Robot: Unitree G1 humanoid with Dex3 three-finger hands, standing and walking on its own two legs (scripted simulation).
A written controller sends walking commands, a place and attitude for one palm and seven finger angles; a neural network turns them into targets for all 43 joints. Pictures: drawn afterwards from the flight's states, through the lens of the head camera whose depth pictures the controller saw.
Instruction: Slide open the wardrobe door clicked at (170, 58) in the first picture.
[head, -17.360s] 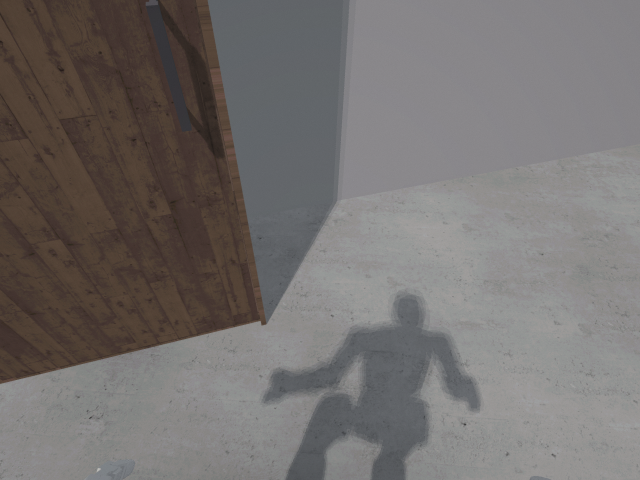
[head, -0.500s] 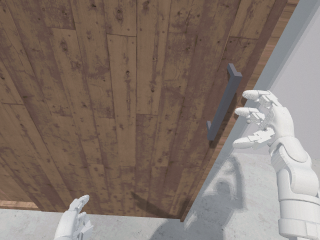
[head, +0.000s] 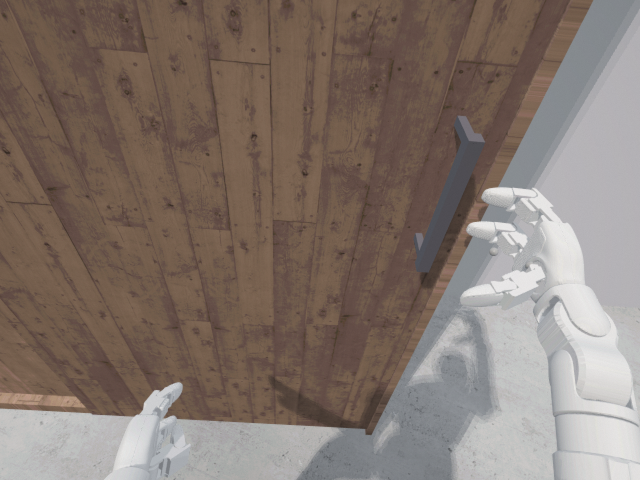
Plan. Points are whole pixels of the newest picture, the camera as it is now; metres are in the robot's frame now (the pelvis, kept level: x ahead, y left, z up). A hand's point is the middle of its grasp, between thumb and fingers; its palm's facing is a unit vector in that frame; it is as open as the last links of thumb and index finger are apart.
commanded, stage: move the hooked fingers beside the handle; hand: right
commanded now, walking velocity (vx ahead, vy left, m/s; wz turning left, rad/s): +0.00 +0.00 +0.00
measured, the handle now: (440, 201) +0.41 -0.12 +0.18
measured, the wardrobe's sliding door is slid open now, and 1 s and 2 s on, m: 0.00 0.00 0.00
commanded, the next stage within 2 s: feel for the door with the fingertips in 1.72 s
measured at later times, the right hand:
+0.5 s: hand (506, 230) +0.35 -0.17 +0.20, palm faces +0.04 +1.00 -0.04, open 14.0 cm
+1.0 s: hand (496, 231) +0.36 -0.17 +0.18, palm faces +0.02 +1.00 -0.03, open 14.0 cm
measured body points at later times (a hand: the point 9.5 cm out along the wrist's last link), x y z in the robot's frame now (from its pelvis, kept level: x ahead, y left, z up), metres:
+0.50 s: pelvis +0.00 +0.00 +0.00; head -0.02 +0.02 +0.45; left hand +0.19 +0.23 -0.08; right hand +0.34 -0.23 +0.20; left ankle +0.01 +0.13 -0.74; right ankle -0.03 -0.13 -0.74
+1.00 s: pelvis +0.01 +0.00 +0.00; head -0.01 +0.03 +0.45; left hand +0.18 +0.24 -0.09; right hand +0.35 -0.22 +0.19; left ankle +0.01 +0.13 -0.74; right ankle -0.03 -0.13 -0.74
